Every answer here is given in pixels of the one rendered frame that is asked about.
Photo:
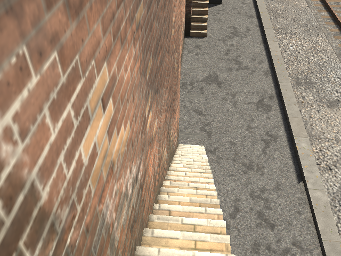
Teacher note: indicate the stairs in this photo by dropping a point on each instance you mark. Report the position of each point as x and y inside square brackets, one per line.
[187, 219]
[199, 18]

